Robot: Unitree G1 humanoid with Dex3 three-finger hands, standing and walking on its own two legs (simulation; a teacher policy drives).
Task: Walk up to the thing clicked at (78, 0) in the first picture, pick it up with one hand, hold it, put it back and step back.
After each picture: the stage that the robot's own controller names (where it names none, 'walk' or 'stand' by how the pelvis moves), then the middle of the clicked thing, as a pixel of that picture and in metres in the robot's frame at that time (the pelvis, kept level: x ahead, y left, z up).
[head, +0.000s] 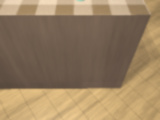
stand; out of the picture +0.94 +0.01 +0.07
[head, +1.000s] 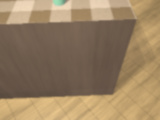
walk; out of the picture +0.83 +0.15 +0.09
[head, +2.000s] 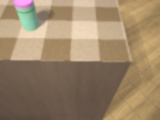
stand; (27, 14) +0.57 +0.23 +0.10
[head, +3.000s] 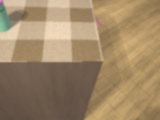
walk; out of the picture +0.56 +0.32 +0.10
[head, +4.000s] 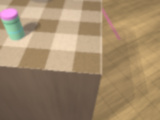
stand; (13, 25) +0.58 +0.31 +0.08
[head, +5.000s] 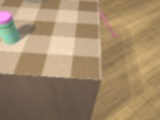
stand; (6, 28) +0.55 +0.31 +0.07
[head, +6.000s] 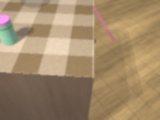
stand; (6, 30) +0.58 +0.33 +0.07
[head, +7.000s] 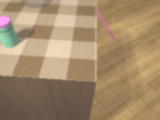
stand; (6, 32) +0.56 +0.32 +0.06
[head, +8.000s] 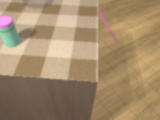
rise first; (8, 32) +0.56 +0.32 +0.06
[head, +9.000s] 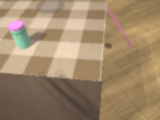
rise first; (20, 35) +0.57 +0.33 +0.07
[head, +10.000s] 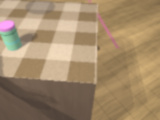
go down; (10, 36) +0.57 +0.32 +0.07
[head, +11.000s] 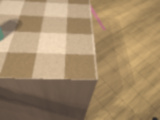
go down; out of the picture +0.53 +0.31 +0.09
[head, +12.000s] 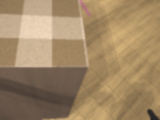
close in; out of the picture +0.55 +0.33 +0.11
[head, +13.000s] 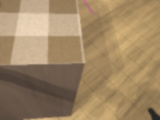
close; out of the picture +0.56 +0.33 +0.12
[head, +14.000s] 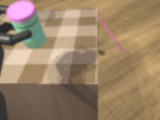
lift; (28, 26) +0.38 +0.15 +0.28
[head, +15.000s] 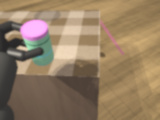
lift; (39, 44) +0.34 +0.14 +0.24
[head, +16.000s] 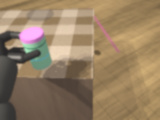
hold; (37, 49) +0.37 +0.15 +0.20
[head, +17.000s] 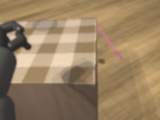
hold; out of the picture +0.21 +0.13 -0.42
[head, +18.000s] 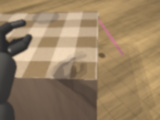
crouch; out of the picture +0.14 +0.02 -0.74
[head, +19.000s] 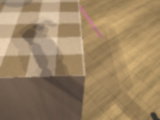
crouch; out of the picture +0.12 +0.01 -0.74
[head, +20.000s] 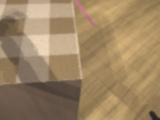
lower; out of the picture +0.09 +0.00 -0.73
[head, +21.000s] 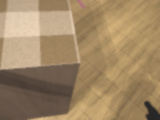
lower; out of the picture +0.11 +0.00 -0.69
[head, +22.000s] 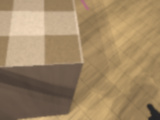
lower; out of the picture +0.11 +0.00 -0.69
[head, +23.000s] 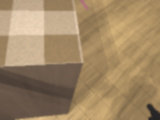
lower; out of the picture +0.12 +0.00 -0.69
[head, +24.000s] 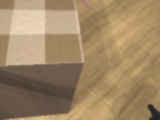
loosen; out of the picture +0.12 +0.00 -0.69
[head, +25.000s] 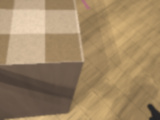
open; out of the picture +0.13 +0.00 -0.69
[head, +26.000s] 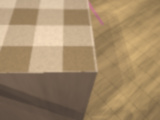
sink last; out of the picture +0.12 -0.02 -0.70
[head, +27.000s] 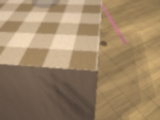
stand; out of the picture +0.18 +0.03 -0.72
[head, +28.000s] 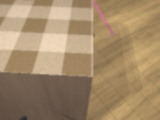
stand; out of the picture +0.15 +0.02 -0.73
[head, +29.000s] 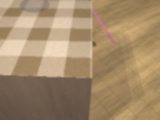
stand; out of the picture +0.18 +0.02 -0.75
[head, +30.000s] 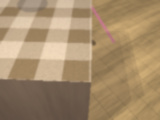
stand; out of the picture +0.16 +0.02 -0.75
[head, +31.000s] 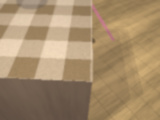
stand; out of the picture +0.18 +0.02 -0.75
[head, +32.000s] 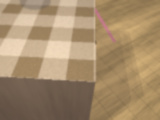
stand; out of the picture +0.19 +0.01 -0.75
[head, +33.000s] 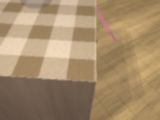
stand; out of the picture +0.19 +0.01 -0.75
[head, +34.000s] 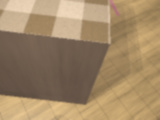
walk; out of the picture +0.30 -0.05 -0.72
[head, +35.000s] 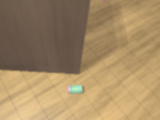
walk; (74, 89) +0.60 +0.02 -0.73
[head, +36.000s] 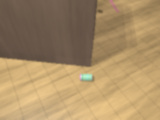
stand; (85, 77) +0.89 -0.01 -0.73
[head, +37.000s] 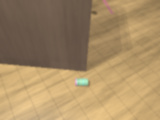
stand; (81, 82) +0.82 -0.01 -0.75
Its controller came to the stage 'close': yes
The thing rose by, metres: 0.19
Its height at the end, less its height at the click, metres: -0.82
